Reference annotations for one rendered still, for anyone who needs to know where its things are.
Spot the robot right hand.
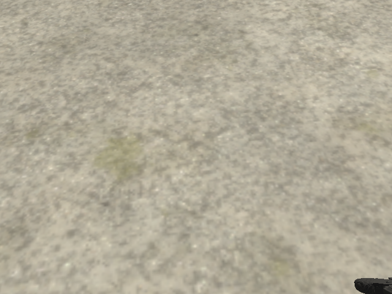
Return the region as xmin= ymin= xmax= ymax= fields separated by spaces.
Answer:
xmin=354 ymin=277 xmax=392 ymax=294

